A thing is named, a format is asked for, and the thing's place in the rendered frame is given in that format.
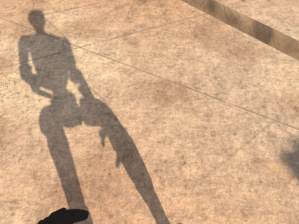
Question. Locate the robot left hand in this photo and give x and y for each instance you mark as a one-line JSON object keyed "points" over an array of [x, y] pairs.
{"points": [[65, 216]]}

